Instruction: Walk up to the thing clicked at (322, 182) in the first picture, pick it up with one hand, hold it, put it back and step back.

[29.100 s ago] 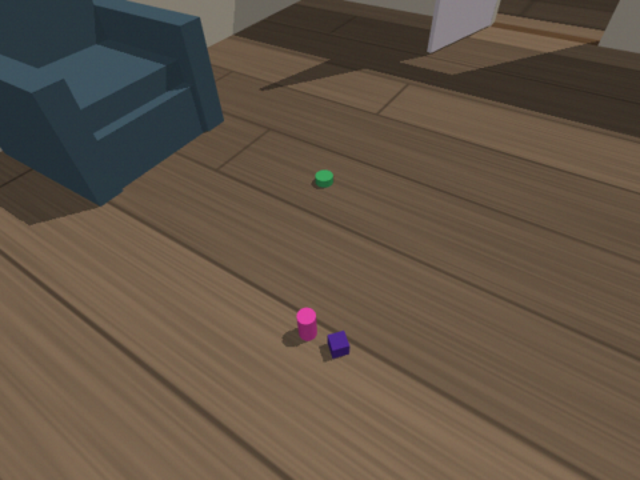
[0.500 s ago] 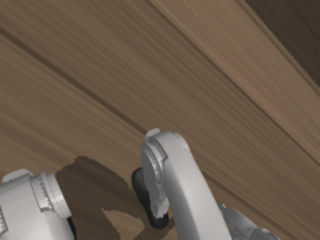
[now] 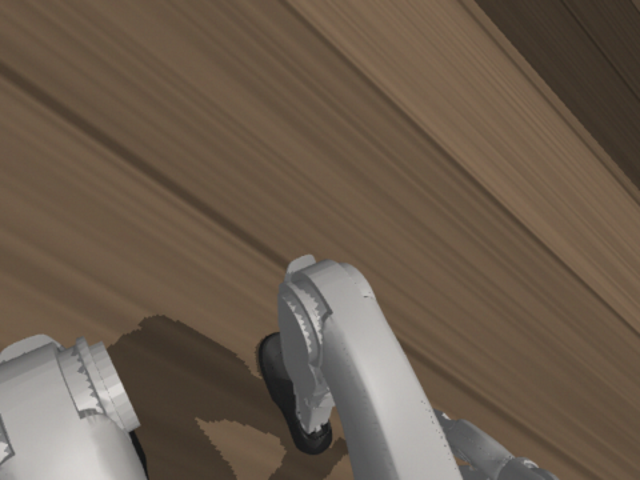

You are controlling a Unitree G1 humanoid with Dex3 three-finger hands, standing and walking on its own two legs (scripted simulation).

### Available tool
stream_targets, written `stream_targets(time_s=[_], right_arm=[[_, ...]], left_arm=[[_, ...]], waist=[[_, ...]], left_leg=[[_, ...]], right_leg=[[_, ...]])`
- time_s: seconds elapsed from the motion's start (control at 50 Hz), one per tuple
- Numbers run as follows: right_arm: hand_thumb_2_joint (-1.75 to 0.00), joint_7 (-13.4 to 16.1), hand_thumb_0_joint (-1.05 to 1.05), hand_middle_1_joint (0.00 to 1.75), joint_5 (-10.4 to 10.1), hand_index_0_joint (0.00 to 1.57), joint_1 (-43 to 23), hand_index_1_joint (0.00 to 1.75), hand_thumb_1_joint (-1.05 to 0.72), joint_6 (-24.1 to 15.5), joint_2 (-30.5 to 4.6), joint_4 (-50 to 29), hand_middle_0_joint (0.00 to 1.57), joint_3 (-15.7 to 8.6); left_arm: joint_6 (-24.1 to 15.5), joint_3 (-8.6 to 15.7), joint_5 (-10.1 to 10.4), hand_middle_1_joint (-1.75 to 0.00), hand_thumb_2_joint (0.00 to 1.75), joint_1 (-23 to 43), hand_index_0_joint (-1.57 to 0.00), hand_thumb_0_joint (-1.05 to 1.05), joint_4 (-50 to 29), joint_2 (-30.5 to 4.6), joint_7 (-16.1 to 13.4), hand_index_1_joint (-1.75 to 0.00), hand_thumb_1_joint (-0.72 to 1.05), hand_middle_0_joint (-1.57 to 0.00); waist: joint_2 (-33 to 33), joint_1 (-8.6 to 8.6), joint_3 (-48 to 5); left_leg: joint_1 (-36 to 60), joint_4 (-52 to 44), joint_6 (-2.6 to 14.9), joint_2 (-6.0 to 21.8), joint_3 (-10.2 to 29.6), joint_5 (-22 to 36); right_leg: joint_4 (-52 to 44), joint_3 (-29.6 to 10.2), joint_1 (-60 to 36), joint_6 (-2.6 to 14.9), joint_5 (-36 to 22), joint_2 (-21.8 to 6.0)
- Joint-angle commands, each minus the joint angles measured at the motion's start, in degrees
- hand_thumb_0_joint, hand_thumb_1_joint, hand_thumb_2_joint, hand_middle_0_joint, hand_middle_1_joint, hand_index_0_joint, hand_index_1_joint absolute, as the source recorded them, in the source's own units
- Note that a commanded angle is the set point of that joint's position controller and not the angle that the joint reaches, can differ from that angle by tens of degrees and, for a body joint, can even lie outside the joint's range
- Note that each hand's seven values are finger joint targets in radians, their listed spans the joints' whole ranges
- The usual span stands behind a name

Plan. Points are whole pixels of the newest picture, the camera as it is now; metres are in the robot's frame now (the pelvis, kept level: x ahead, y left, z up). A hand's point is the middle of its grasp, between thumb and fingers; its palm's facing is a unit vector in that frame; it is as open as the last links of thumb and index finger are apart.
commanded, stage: close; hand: left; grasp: from above
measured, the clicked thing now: out of the picture +0.43 +0.33 -0.28
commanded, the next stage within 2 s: settle in 1.38 s
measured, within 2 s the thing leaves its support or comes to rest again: leaves its support in 1.78 s
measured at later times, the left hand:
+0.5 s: hand out of the picture +0.42 +0.33 -0.25, palm faces -0.41 -0.15 -0.90, open 12.4 cm
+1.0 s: hand out of the picture +0.41 +0.33 -0.25, palm faces -0.43 -0.16 -0.89, open 11.2 cm
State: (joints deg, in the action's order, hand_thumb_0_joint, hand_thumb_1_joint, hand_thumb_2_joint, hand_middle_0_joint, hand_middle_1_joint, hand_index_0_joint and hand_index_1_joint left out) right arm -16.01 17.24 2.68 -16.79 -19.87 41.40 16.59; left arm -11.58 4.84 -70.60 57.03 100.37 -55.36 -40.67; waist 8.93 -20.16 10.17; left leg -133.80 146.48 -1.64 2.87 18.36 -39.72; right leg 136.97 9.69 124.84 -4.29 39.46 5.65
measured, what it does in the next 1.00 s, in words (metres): stands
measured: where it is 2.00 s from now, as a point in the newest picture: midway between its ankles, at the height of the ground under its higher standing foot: (225, 453)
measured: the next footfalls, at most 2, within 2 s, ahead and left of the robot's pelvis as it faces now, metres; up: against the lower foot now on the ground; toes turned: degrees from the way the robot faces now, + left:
none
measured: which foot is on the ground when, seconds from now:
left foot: down 0.00-1.00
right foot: down 0.00-1.00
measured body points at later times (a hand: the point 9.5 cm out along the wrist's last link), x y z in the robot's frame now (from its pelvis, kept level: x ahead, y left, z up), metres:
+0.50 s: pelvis +0.00 +0.00 +0.00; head +0.27 +0.14 +0.34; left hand +0.44 +0.34 -0.20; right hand +0.08 -0.24 -0.06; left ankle +0.07 +0.14 -0.27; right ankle +0.11 -0.12 -0.27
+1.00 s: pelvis +0.00 +0.00 +0.00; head +0.26 +0.14 +0.34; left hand +0.43 +0.34 -0.20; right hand +0.07 -0.25 -0.05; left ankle +0.07 +0.14 -0.27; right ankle +0.11 -0.12 -0.27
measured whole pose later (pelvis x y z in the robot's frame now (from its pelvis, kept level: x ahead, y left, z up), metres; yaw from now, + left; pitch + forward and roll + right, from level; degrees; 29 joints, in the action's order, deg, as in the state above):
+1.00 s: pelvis +0.00 +0.00 +0.00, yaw +0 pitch +24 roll -15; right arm -15.3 17.2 3.2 -17.0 -19.9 40.5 18.9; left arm -12.1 3.5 -68.2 56.3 100.1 -56.7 -38.4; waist 9.5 -20.5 11.5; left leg -132.6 145.7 -2.0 2.9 19.0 -39.4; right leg 135.9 10.3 123.8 -4.3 38.7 5.7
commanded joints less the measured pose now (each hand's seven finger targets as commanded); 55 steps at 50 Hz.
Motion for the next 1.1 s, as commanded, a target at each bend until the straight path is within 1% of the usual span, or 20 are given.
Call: stream_targets(time_s=[0.0, 0.02, 0.16, 0.18, 0.2, 0.28, 0.36, 0.38, 0.4, 0.46, 0.5, 0.54, 0.56, 0.62, 0.68, 0.7, 0.82, 0.96, 1.02, 1.08], right_arm=[[-0.9, 0.27, 0.0, 0.3, -1.1, 0.2, 9.93, 0.3, -0.89, -0.71, -19.03, 0.59, 0.2, -5.52], [-0.9, 0.3, 0.0, 0.3, -1.08, 0.2, 10.15, 0.3, -0.89, -0.66, -18.86, 0.72, 0.2, -5.35], [-0.9, -0.14, 0.0, 0.3, -0.83, 0.2, 9.78, 0.3, -0.89, -0.99, -18.54, 0.79, 0.2, -4.22], [-0.9, -0.09, 0.0, 0.3, -0.9, 0.2, 9.16, 0.3, -0.89, -1.06, -18.6, 0.47, 0.2, -4.1], [-0.9, -0.19, 0.0, 0.3, -0.97, 0.2, 8.73, 0.3, -0.89, -1.26, -18.44, 0.08, 0.2, -3.82], [-0.9, 0.13, 0.0, 0.3, -0.66, 0.2, 9.38, 0.3, -0.89, -0.91, -18.7, 0.44, 0.2, -3.68], [-0.9, -0.04, 0.0, 0.3, -0.21, 0.2, 9.52, 0.3, -0.89, -1.01, -19.41, 0.44, 0.2, -4.24], [-0.9, -0.39, 0.0, 0.3, -0.41, 0.2, 9.72, 0.3, -0.89, -1.33, -18.3, 0.37, 0.2, -3.52], [-0.9, -0.3, 0.0, 0.3, -0.48, 0.2, 9.37, 0.3, -0.89, -1.51, -18.95, 0.23, 0.2, -3.7], [-0.9, -0.5, 0.0, 0.3, -0.95, 0.2, 10.0, 0.3, -0.89, -1.77, -18.64, 0.0, 0.2, -3.19], [-0.9, -0.43, 0.0, 0.3, -1.0, 0.2, 10.56, 0.3, -0.89, -1.84, -18.82, -0.07, 0.2, -3.09], [-0.9, -0.04, 0.0, 0.3, -1.23, 0.2, 10.03, 0.3, -0.89, -1.88, -18.86, 0.41, 0.2, -3.69], [-0.9, -0.05, 0.0, 0.3, -1.22, 0.2, 9.58, 0.3, -0.9, -1.89, -18.27, -0.06, 0.2, -3.3], [-0.9, 0.11, 0.0, 0.3, -1.23, 0.2, 10.12, 0.3, -0.89, -1.82, -19.23, -0.37, 0.2, -4.08], [-0.9, 0.27, 0.0, 0.3, -1.2, 0.2, 10.27, 0.3, -0.89, -1.45, -18.14, -0.26, 0.2, -3.2], [-0.9, 0.47, 0.0, 0.3, -1.26, 0.2, 10.44, 0.3, -0.89, -1.39, -18.54, -0.04, 0.2, -3.3], [-0.9, 0.61, 0.0, 0.3, -0.93, 0.2, 9.78, 0.3, -0.89, -0.94, -18.7, -0.58, 0.2, -2.93], [-0.9, 1.09, 0.0, 0.3, -0.72, 0.2, 9.08, 0.3, -0.89, -0.69, -18.44, -0.77, 0.2, -2.65], [-0.9, 1.03, 0.0, 0.3, -0.6, 0.2, 9.14, 0.3, -0.89, -0.9, -19.59, -0.68, 0.2, -3.87], [-0.9, 1.14, 0.0, 0.3, -0.49, 0.2, 8.69, 0.3, -0.89, -0.7, -18.61, -0.86, 0.2, -3.14]], left_arm=[[1.18, -0.23, 1.12, -1.0, 0.83, 13.37, -0.17, 0.0, -4.38, -10.34, -1.22, -0.97, -0.35, -0.14], [1.46, 0.43, 1.32, -1.0, 0.82, 12.15, -0.18, 0.0, -3.23, -10.21, -1.05, -0.96, -0.35, -0.15], [0.46, -0.6, 1.46, -1.0, 0.77, 13.54, -0.21, 0.0, -4.83, -9.65, -0.13, -0.95, -0.29, -0.17], [0.31, -0.58, 1.69, -1.0, 0.77, 12.84, -0.21, 0.0, -4.17, -9.57, -0.16, -0.95, -0.3, -0.17], [0.08, -1.9, 1.55, -1.0, 0.76, 13.54, -0.22, 0.0, -5.04, -8.87, 0.15, -0.95, -0.28, -0.18], [-0.39, -0.45, 1.5, -0.98, 0.75, 12.49, -0.24, 0.0, -5.66, -10.7, -0.84, -0.94, -0.26, -0.2], [-0.28, -0.66, 1.41, -0.96, 0.74, 12.27, -0.27, 0.0, -5.62, -9.67, -1.52, -0.91, -0.22, -0.23], [-0.13, -2.13, 1.23, -0.94, 0.72, 12.33, -0.28, 0.0, -5.31, -8.22, -1.15, -0.9, -0.2, -0.24], [-0.08, -1.2, 1.87, -0.94, 0.72, 12.3, -0.29, 0.0, -5.52, -9.24, -1.19, -0.89, -0.19, -0.25], [0.28, -1.57, 2.04, -0.93, 0.73, 11.89, -0.33, 0.0, -4.54, -9.4, -0.94, -0.88, -0.15, -0.29], [0.5, -0.78, 2.06, -0.91, 0.71, 11.86, -0.35, 0.0, -4.14, -10.45, -0.94, -0.87, -0.12, -0.31], [0.58, 0.21, 2.84, -0.9, 0.69, 11.35, -0.36, 0.0, -4.47, -10.83, -0.78, -0.86, -0.11, -0.31], [0.74, -0.89, 2.6, -0.91, 0.68, 11.45, -0.37, 0.0, -4.37, -10.5, -0.34, -0.86, -0.09, -0.32], [0.38, -0.14, 2.84, -0.89, 0.64, 13.11, -0.4, 0.0, -6.91, -11.49, 0.16, -0.84, -0.05, -0.34], [0.24, -1.79, 2.8, -0.9, 0.66, 11.57, -0.42, 0.0, -4.74, -8.91, 0.84, -0.84, -0.01, -0.38], [-0.16, -0.95, 3.09, -0.89, 0.67, 12.08, -0.44, 0.0, -5.22, -9.85, 0.65, -0.84, 0.01, -0.39], [-1.09, -1.49, 2.52, -0.85, 0.64, 11.23, -0.53, 0.0, -4.77, -9.74, 0.94, -0.8, 0.13, -0.48], [-1.38, -1.75, 2.45, -0.8, 0.59, 11.29, -0.64, 0.0, -5.62, -9.99, 0.23, -0.75, 0.26, -0.59], [-1.28, -1.58, 2.07, -0.8, 0.6, 12.58, -0.67, 0.0, -7.8, -10.13, -0.13, -0.75, 0.3, -0.62], [-0.74, -1.96, 2.15, -0.77, 0.59, 10.38, -0.7, 0.0, -5.23, -8.87, -0.6, -0.72, 0.33, -0.65]], waist=[[-27.75, -3.48, -32.12], [-27.53, -3.3, -32.32], [-31.43, -3.6, -34.92], [-32.04, -3.76, -34.35], [-31.68, -4.09, -33.5], [-30.77, -3.29, -34.08], [-30.19, -4.16, -33.78], [-29.37, -4.41, -33.29], [-28.46, -4.28, -32.95], [-27.49, -4.38, -32.84], [-27.93, -4.1, -32.96], [-27.99, -3.26, -32.82], [-28.38, -3.46, -32.17], [-28.26, -3.3, -33.49], [-28.03, -4.21, -33.86], [-27.93, -3.95, -33.58], [-28.08, -4.09, -32.4], [-27.63, -3.79, -31.24], [-29.11, -3.98, -31.7], [-26.9, -4.31, -32.15]], left_leg=[[25.71, -14.83, 1.4, 1.79, -7.43, 6.39], [26.31, -15.36, 1.31, 1.78, -7.36, 6.77], [30.91, -14.72, 0.63, 2.08, -6.86, 13.14], [31.24, -14.96, 0.48, 2.15, -6.99, 12.97], [30.55, -14.32, 0.65, 2.05, -7.2, 11.9], [28.93, -14.23, 1.01, 1.88, -8.53, 11.0], [28.9, -14.42, 0.89, 1.84, -7.96, 11.1], [28.79, -13.72, 0.95, 1.84, -7.78, 11.57], [28.42, -13.96, 1.03, 1.88, -7.74, 10.61], [27.94, -13.62, 1.35, 1.88, -7.69, 10.76], [27.91, -13.82, 1.39, 1.82, -7.94, 10.74], [27.47, -14.95, 1.16, 1.87, -7.87, 9.38], [26.96, -14.51, 1.22, 1.8, -8.06, 8.37], [26.95, -14.6, 1.3, 1.82, -7.85, 8.67], [27.56, -14.3, 1.33, 1.96, -7.75, 9.85], [27.3, -14.64, 1.3, 1.96, -7.68, 9.18], [28.28, -15.25, 1.05, 2.04, -7.04, 9.52], [27.01, -15.51, 1.11, 1.81, -7.41, 6.69], [28.27, -16.07, 0.82, 1.96, -6.95, 7.34], [27.32, -15.62, 1.13, 1.93, -7.42, 7.14]], right_leg=[[-12.66, 7.5, -14.66, 4.58, -11.83, 1.35], [-12.72, 7.58, -15.08, 4.67, -12.28, 1.34], [-10.63, 8.39, -16.59, 4.69, -17.56, 1.52], [-10.8, 8.35, -17.09, 4.72, -17.77, 1.63], [-10.8, 8.33, -16.86, 4.59, -17.29, 1.44], [-13.03, 7.61, -19.71, 4.54, -16.74, 1.93], [-12.7, 8.12, -18.72, 4.5, -16.54, 1.81], [-12.05, 8.28, -18.18, 4.35, -17.06, 1.56], [-12.37, 8.25, -17.83, 4.3, -16.42, 1.67], [-12.67, 7.86, -18.38, 4.14, -16.61, 1.71], [-13.06, 7.72, -18.57, 4.18, -16.66, 1.86], [-13.5, 7.61, -18.58, 4.51, -14.66, 1.86], [-13.15, 7.34, -18.09, 4.54, -13.95, 1.78], [-13.2, 7.59, -17.82, 4.52, -14.06, 1.83], [-13.07, 7.58, -19.0, 4.39, -15.69, 2.02], [-13.27, 7.72, -18.69, 4.47, -15.07, 1.93], [-12.71, 8.34, -18.12, 4.56, -14.87, 1.87], [-13.33, 8.12, -17.08, 4.59, -12.42, 1.55], [-13.06, 8.35, -16.5, 4.69, -12.96, 1.64], [-14.36, 7.77, -18.04, 4.51, -13.22, 2.09]])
